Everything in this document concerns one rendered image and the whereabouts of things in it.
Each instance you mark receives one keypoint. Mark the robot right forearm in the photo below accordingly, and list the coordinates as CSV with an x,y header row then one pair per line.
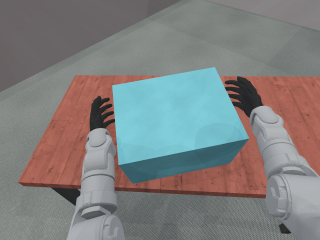
x,y
276,148

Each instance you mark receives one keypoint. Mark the robot right hand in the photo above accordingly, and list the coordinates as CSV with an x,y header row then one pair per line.
x,y
247,95

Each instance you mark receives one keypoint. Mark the right robot upper arm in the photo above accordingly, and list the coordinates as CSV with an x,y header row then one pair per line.
x,y
295,200

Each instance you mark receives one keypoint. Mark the robot left hand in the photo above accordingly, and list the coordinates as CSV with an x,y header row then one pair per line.
x,y
96,118

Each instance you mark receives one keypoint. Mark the robot left forearm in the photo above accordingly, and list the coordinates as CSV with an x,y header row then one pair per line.
x,y
97,194

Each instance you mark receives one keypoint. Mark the left robot upper arm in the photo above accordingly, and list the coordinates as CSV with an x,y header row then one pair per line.
x,y
105,227

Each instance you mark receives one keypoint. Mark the carton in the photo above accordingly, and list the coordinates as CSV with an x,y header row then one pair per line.
x,y
175,124

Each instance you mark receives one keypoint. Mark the table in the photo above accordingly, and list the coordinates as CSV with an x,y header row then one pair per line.
x,y
57,161

